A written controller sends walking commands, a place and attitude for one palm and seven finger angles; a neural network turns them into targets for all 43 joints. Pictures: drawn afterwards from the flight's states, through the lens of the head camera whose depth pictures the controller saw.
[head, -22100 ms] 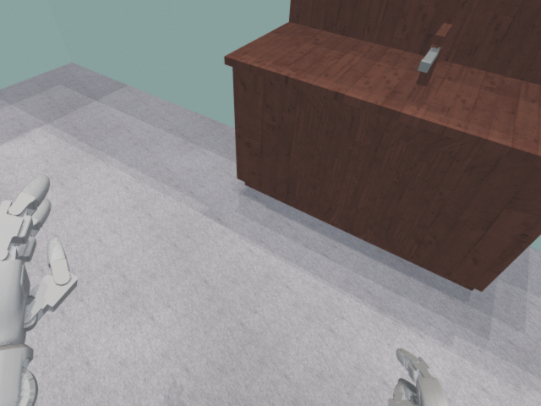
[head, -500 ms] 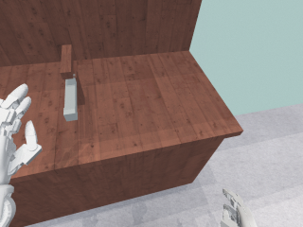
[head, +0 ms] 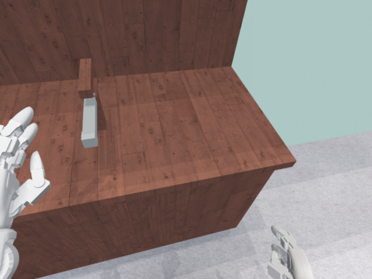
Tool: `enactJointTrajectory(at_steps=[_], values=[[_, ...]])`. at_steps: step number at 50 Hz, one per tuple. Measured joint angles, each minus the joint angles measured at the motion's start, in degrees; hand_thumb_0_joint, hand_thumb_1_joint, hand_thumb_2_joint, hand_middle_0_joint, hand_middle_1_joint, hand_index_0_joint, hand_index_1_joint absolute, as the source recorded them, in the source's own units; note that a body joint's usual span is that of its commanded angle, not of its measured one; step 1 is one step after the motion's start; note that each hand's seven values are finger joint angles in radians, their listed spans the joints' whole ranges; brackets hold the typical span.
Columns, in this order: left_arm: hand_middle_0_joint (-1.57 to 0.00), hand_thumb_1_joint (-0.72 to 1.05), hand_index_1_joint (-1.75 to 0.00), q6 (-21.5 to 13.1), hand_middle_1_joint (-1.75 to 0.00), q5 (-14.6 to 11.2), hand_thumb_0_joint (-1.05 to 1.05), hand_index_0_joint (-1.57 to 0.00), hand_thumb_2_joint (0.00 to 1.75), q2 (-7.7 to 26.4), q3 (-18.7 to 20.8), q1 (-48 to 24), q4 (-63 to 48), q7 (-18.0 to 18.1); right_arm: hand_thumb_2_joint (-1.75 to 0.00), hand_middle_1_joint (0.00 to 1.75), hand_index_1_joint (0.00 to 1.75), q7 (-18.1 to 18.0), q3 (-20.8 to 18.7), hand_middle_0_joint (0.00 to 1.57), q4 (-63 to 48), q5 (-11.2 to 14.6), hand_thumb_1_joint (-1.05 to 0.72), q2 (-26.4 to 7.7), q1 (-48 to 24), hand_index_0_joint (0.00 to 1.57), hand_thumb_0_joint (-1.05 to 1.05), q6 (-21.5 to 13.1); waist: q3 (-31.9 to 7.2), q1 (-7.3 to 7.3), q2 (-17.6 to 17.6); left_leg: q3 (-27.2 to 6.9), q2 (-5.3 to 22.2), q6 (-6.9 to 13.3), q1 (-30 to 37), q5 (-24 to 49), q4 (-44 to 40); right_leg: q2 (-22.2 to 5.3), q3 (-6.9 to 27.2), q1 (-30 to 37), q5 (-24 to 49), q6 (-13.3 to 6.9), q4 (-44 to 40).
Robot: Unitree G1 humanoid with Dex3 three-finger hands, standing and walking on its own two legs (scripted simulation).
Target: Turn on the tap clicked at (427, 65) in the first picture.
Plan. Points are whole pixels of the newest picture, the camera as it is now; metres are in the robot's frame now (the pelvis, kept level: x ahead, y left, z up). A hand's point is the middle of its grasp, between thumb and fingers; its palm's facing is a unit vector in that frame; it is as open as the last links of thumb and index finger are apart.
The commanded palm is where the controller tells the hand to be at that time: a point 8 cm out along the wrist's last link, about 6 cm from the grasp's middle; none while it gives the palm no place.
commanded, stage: shuffle to correct the standing spot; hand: left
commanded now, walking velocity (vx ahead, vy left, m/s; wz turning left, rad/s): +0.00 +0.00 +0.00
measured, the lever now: (89, 139) +0.37 +0.26 +0.08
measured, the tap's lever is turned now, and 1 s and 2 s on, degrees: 0 0 0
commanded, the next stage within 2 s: come to a stop and stand still in 0.76 s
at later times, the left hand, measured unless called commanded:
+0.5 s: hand (73, 171) +0.23 +0.21 +0.17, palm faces +0.31 -0.91 -0.28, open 7.4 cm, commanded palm +0.18 +0.25 +0.18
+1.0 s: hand (107, 167) +0.25 +0.17 +0.16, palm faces +0.28 -0.91 -0.31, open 7.4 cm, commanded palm +0.20 +0.21 +0.18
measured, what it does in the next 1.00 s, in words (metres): shifts its weight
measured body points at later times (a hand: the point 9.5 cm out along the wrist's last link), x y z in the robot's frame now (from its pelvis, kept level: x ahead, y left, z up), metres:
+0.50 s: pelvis +0.01 -0.02 +0.00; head +0.02 +0.00 +0.45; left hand +0.21 +0.26 +0.18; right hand +0.19 -0.24 -0.06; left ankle +0.08 +0.08 -0.74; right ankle +0.03 -0.13 -0.74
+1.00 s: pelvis +0.03 -0.06 +0.00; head +0.04 -0.06 +0.45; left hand +0.23 +0.21 +0.18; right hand +0.20 -0.30 -0.07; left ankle +0.08 +0.08 -0.74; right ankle +0.03 -0.13 -0.74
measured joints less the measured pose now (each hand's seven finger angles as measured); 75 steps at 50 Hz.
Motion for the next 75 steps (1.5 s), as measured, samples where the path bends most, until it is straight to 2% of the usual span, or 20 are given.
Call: enactJointTrajectory(at_steps=[8, 18, 25, 32, 39, 47, 54, 56, 57, 58, 60, 61, 62, 64, 67, 69, 72, 75], values=[[-0.2, 0.89, -0.3, -0.35, -0.3, -0.02, 0.01, -0.21, 0.9, 0.25, 0.47, -0.01, -0.63, 0.19, -0.9, 0.29, 0.3, -0.06, -0.13, 0.21, -0.24, 0.0, -0.91, 0.09, -0.51, 0.2, 0.02, 0.26, -0.05, 0.02, 0.13, 0.12, -0.15, -0.03, 0.46, 0.29, -0.78, -0.16, 0.15, 0.23, 0.16, 0.07, -0.38], [-0.2, 0.89, -0.3, 0.74, -0.3, 0.17, 0.01, -0.21, 0.9, -0.99, 0.64, -1.89, 0.18, 0.54, -0.9, 0.29, 0.3, -0.01, 0.11, 0.21, -0.21, -0.39, -0.91, 2.1, -0.61, 0.2, 0.02, 0.76, -0.31, 0.76, -1.43, 0.99, 0.45, -0.82, 1.08, 0.73, -2.45, 0.32, 1.13, -0.62, -0.19, -0.59, 0.19], [-0.2, 0.89, -0.3, 1.81, -0.3, -0.05, 0.01, -0.21, 0.9, -1.2, 0.16, -1.36, -2.02, 0.42, -0.9, 0.3, 0.3, 0.39, 0.03, 0.21, -0.59, -0.53, -0.91, 2.65, -1.16, 0.2, 0.02, 1.42, -0.48, 0.04, -1.01, 0.9, 2.2, -1.97, 0.42, -0.53, -0.85, 2.11, 1.14, -0.74, -0.4, -1.95, 0.1], [-0.2, 0.89, -0.3, 3.38, -0.3, -1.17, 0.01, -0.21, 0.9, -0.41, 0.86, 0.64, -3.34, 0.28, -0.9, 0.3, 0.3, -0.12, -0.61, 0.21, -0.69, -0.02, -0.91, 1.8, -1.19, 0.2, 0.02, 2.7, -1.03, -0.72, -0.14, 0.71, 3.65, -3.1, 0.19, -2.21, 0.97, 3.57, 1.07, -0.64, -1.39, -3.13, 0.84], [-0.2, 0.89, -0.3, 5.18, -0.3, -1.69, 0.01, -0.21, 0.9, -0.95, 0.61, 1.54, -3.41, 0.38, -0.9, 0.29, 0.3, -0.74, -1.16, 0.21, -0.75, 0.4, -0.91, 0.66, -0.82, 0.2, 0.02, 3.68, -1.31, -0.73, 0.57, 0.52, 4.64, -3.99, 0.28, -3.36, 1.99, 4.56, 0.97, -0.5, -2.34, -4.09, 1.55], [-0.2, 0.89, -0.3, 6.81, -0.3, -1.51, 0.01, -0.21, 0.9, -1.22, 0.16, 2.24, -4.11, 0.56, -0.9, 0.29, 0.3, -1.13, -1.05, 0.21, -0.8, 0.45, -0.91, 0.3, -0.89, 0.2, 0.02, 4.49, -1.18, -1.04, 1.11, 0.3, 5.58, -4.69, 0.8, -4.51, 2.9, 5.53, 0.86, 0.29, -3.08, -4.89, 1.72], [-0.2, 0.89, -0.3, 7.34, -0.3, -0.58, 0.01, -0.21, 0.9, -1.82, -0.6, 3.15, -3.06, 0.75, -0.9, 0.29, 0.3, -1.57, -1.0, 0.21, -0.51, 0.46, -0.91, -1.02, -1.12, 0.2, 0.02, 4.86, -0.93, -1.55, 2.88, -0.22, 5.12, -4.4, 2.21, -4.31, 1.89, 5.18, 0.37, 2.25, -2.8, -4.56, 0.06], [-0.21, 0.89, -0.3, 7.46, -0.3, -0.38, 0.01, -0.21, 0.9, -1.82, -0.59, 3.48, -2.83, 0.73, -0.9, 0.29, 0.3, -1.76, -0.96, 0.21, -0.45, 0.51, -0.91, -1.28, -1.23, 0.2, 0.02, 5.12, -0.84, -1.41, 3.17, -0.19, 4.83, -4.22, 2.71, -4.07, 1.32, 4.91, 0.38, 2.71, -2.68, -4.36, -0.35], [-0.21, 0.89, -0.3, 7.92, -0.3, 2.08, 0.01, -0.21, 0.9, -0.02, 0.12, 0.81, -2.03, -0.55, -0.9, 0.29, 0.3, -2.14, -1.6, 0.21, -0.7, -0.01, -0.91, -1.14, -0.46, 0.2, 0.02, 4.47, -0.39, -0.02, 3.16, 0.25, 5.07, -3.73, 2.43, -3.85, 1.83, 5.01, 0.35, 2.93, -2.43, -4.08, -0.82], [-0.21, 0.88, -0.3, 6.59, -0.3, 3.54, 0.01, -0.21, 0.9, 2.48, 1.44, -3.31, 0.39, -1.71, -0.9, 0.29, 0.3, -2.51, -1.89, 0.2, -0.43, -0.4, -0.91, -0.85, 0.17, 0.2, 0.02, 3.8, -0.17, 1.33, 2.6, 0.44, 4.96, -2.75, 1.68, -3.44, 2.51, 4.94, 0.28, 2.6, -2.13, -4.04, -0.98], [-0.21, 0.88, -0.3, 3.7, -0.3, 3.77, 0.01, -0.22, 0.9, 5.23, 5.2, -8.76, 4.92, -1.6, -0.9, 0.29, 0.3, -2.19, -1.34, 0.2, 0.09, -0.79, -0.91, -0.44, 0.09, 0.2, 0.02, 3.6, 0.22, 2.79, 1.29, 0.68, 4.57, -2.1, 1.17, -3.36, 3.13, 4.98, 0.9, 1.95, -1.48, -4.19, -1.29], [-0.21, 0.88, -0.3, 2.86, -0.3, 3.36, 0.01, -0.22, 0.9, 5.11, 6.66, -9.77, 6.32, -0.91, -0.9, 0.29, 0.3, -1.73, -1.06, 0.2, -0.07, -0.75, -0.91, -0.54, -0.02, 0.2, 0.02, 3.48, 0.27, 3.01, 1.17, 0.95, 4.56, -1.69, 1.79, -3.69, 2.17, 5.19, 1.5, 1.7, -1.24, -4.13, -1.27], [-0.21, 0.88, -0.3, 2.54, -0.3, 2.98, 0.01, -0.21, 0.9, 4.14, 7.37, -10.03, 6.98, -0.19, -0.9, 0.29, 0.3, -1.26, -0.99, 0.21, -0.39, -0.75, -0.91, -0.75, -0.02, 0.2, 0.02, 3.27, 0.2, 2.82, 1.34, 1.09, 4.63, -2.25, 2.37, -4.57, 1.16, 5.26, 1.97, 1.43, -1.22, -3.91, -1.03], [-0.2, 0.89, -0.3, 2.48, -0.3, 2.64, 0.01, -0.21, 0.9, 0.67, 6.03, -9.27, 6.76, 0.87, -0.9, 0.29, 0.3, -0.54, -1.2, 0.21, -0.76, -0.76, -0.91, -1.14, 0.25, 0.2, 0.02, 2.86, 0.18, 2.18, 1.43, 1.79, 3.93, -2.85, 2.87, -4.22, 0.51, 4.48, 2.73, 1.45, -1.44, -3.0, -0.71], [-0.2, 0.9, -0.3, 2.65, -0.3, 3.33, 0.01, -0.2, 0.9, -4.53, 0.27, -4.85, 3.97, 1.15, -0.9, 0.29, 0.3, -0.06, -1.12, 0.21, -0.68, -0.88, -0.91, -1.32, 0.68, 0.2, 0.02, 2.62, -0.34, 1.24, 1.34, 2.99, 2.92, -1.59, 3.67, -4.12, 0.11, 3.44, 3.88, 1.96, -1.59, -1.86, -0.88], [-0.2, 0.89, -0.3, 2.63, -0.3, 4.2, 0.01, -0.2, 0.9, -5.86, -3.16, -1.8, 2.26, 0.52, -0.9, 0.29, 0.3, -0.26, -0.76, 0.21, -0.75, -1.22, -0.91, -0.69, 1.04, 0.2, 0.02, 2.75, -0.77, 0.31, 0.62, 3.38, 2.36, -0.86, 3.85, -4.5, 0.13, 2.87, 4.24, 2.12, -1.84, -1.38, -0.87], [-0.2, 0.89, -0.3, 2.33, -0.3, 5.16, 0.01, -0.21, 0.9, -3.97, -3.93, 0.28, 0.6, -0.21, -0.9, 0.29, 0.3, -0.85, 0.13, 0.21, -0.89, -1.68, -0.91, 0.92, 1.3, 0.2, 0.02, 3.12, -0.7, -0.71, -1.4, 3.63, 1.71, -0.17, 3.97, -4.9, 0.12, 2.23, 4.47, 2.23, -2.17, -0.77, -0.84], [-0.21, 0.88, -0.3, 1.8, -0.3, 5.25, 0.01, -0.21, 0.9, -0.36, -0.5, -1.2, -0.44, 0.16, -0.9, 0.29, 0.3, -1.24, 0.71, 0.21, -1.53, -1.82, -0.91, 2.35, 1.49, 0.2, 0.02, 3.14, 0.19, -0.87, -3.09, 3.6, 1.13, 0.41, 3.78, -5.14, 0.36, 1.65, 4.41, 2.09, -2.51, -0.27, -0.5]])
